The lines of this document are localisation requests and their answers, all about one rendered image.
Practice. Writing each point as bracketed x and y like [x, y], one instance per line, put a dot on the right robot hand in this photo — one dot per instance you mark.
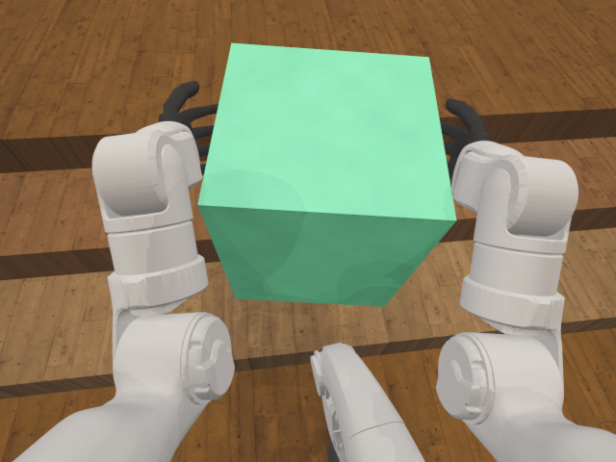
[462, 137]

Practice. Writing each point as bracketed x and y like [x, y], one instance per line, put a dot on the robot left forearm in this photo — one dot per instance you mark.
[142, 182]

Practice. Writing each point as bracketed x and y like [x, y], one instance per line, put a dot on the left robot upper arm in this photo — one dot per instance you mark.
[167, 369]

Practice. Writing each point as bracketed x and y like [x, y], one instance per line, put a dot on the robot right forearm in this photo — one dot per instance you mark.
[524, 207]

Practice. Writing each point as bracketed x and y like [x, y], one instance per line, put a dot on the robot right shin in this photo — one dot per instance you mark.
[333, 427]

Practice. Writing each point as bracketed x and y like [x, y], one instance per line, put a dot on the carton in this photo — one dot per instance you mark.
[326, 179]

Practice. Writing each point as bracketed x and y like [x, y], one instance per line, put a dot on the right robot thigh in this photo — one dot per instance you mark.
[371, 428]

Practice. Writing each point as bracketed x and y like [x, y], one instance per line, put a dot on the left robot hand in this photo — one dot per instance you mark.
[174, 104]

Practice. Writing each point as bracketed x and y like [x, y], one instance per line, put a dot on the right robot upper arm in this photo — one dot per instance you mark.
[508, 390]

